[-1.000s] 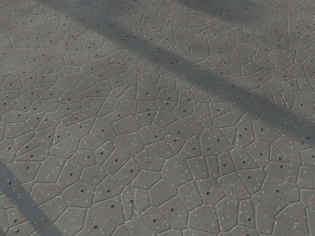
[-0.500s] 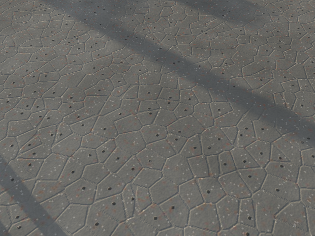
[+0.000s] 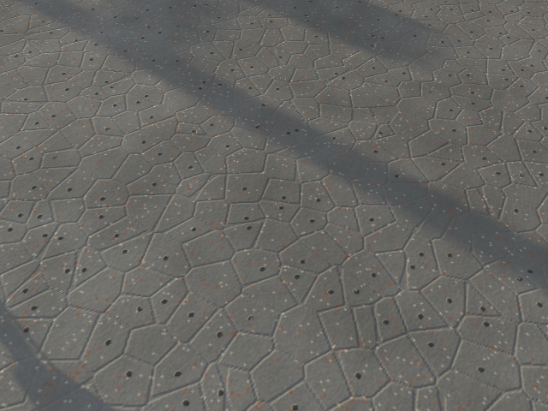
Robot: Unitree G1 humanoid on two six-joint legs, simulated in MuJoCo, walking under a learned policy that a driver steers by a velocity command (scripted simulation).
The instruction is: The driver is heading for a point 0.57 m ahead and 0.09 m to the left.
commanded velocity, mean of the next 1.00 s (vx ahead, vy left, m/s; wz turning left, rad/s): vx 0.40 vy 0.00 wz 0.24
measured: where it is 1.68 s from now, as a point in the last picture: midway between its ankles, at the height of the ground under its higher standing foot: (260, 388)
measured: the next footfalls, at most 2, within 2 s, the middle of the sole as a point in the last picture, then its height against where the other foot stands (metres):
right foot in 0.24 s outside the picture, level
left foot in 0.80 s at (209, 388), level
